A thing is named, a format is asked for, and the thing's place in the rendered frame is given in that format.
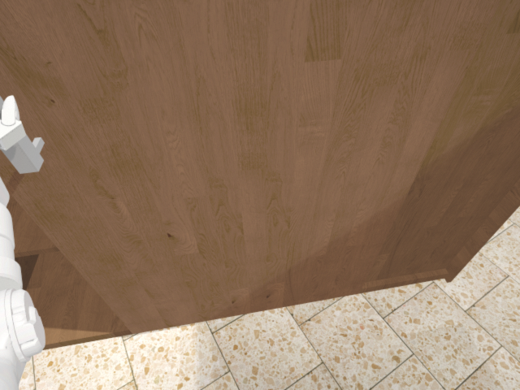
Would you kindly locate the robot left upper arm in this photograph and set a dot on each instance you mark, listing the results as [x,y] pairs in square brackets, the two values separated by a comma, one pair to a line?
[22,335]

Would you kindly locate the wardrobe door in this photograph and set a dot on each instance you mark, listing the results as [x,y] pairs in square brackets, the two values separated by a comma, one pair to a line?
[472,163]
[210,158]

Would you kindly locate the robot left hand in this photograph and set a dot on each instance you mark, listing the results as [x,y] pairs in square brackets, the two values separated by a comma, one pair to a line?
[11,128]

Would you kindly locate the handle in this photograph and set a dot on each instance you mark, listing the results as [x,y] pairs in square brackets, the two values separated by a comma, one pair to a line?
[24,154]

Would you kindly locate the left robot forearm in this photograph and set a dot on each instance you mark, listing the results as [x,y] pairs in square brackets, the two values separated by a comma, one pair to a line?
[10,271]

